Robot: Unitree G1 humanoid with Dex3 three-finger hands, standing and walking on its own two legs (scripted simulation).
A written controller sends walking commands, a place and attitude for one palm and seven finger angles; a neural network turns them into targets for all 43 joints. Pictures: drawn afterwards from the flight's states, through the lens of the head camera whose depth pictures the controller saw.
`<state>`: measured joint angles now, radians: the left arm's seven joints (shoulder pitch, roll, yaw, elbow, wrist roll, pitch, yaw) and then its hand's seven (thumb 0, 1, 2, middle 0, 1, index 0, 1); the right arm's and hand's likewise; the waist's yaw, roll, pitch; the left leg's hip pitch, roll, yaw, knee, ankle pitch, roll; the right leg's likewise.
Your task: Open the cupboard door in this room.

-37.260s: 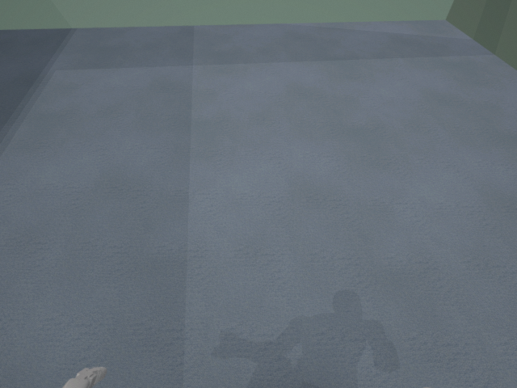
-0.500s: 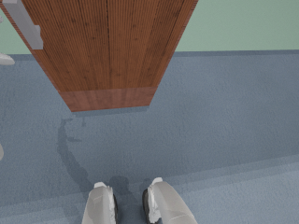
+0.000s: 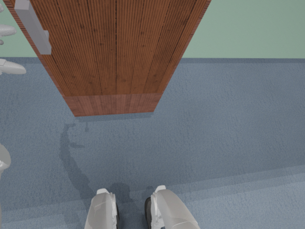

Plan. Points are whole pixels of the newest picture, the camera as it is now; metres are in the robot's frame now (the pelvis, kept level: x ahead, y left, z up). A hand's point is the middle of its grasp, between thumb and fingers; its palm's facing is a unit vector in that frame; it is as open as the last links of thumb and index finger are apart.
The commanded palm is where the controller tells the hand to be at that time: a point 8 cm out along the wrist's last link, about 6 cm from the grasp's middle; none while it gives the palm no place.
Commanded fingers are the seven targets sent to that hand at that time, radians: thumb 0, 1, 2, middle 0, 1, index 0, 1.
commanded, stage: move the hooked fingers beside the handle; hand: left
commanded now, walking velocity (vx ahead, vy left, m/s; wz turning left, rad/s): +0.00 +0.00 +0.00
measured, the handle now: (36, 23) +0.58 +0.22 +0.07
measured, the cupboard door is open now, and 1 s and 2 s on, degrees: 0 0 0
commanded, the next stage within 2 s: slide the fingers in behind the handle in 0.18 s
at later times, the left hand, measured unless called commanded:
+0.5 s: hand (8, 41) +0.53 +0.26 +0.07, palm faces +0.01 -1.00 -0.01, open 14.0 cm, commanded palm +0.51 +0.29 +0.07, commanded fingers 0.00 -0.50 0.30 -0.30 -1.20 -0.30 -1.20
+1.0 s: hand (25, 40) +0.53 +0.23 +0.07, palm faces +0.02 -1.00 -0.01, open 14.0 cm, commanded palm +0.51 +0.26 +0.07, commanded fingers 0.00 -0.50 0.30 -0.30 -1.20 -0.30 -1.20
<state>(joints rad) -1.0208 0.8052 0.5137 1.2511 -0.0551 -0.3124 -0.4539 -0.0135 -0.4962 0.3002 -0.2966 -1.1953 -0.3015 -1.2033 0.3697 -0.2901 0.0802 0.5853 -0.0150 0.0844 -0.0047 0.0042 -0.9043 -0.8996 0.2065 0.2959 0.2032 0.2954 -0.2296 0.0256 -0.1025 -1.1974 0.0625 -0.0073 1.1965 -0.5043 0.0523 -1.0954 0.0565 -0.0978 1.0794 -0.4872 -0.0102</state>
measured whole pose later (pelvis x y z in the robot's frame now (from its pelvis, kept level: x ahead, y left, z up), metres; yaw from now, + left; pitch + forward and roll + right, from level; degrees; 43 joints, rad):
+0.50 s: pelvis +0.00 +0.00 +0.00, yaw +0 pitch +28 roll -6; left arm -0.99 0.75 0.49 1.22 -0.08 -0.32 -0.44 -0.01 -0.50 0.30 -0.30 -1.20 -0.30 -1.20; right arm 0.39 -0.27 0.08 0.61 -0.01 0.10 0.01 0.01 -0.90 -0.90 0.21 0.30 0.20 0.30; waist -0.22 0.03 -0.11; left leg -1.17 0.06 0.00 1.18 -0.50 0.05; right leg -1.07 0.06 -0.09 1.07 -0.48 -0.02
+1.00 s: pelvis +0.00 -0.01 +0.00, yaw +0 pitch +27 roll -5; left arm -0.98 0.67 0.46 1.19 -0.07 -0.35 -0.35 -0.01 -0.50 0.30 -0.30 -1.20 -0.30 -1.20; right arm 0.39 -0.27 0.07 0.61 -0.02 0.08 0.02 0.01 -0.90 -0.90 0.21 0.30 0.20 0.30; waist -0.22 0.03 -0.11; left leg -1.16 0.06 0.00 1.18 -0.50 0.04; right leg -1.07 0.06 -0.09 1.08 -0.49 -0.02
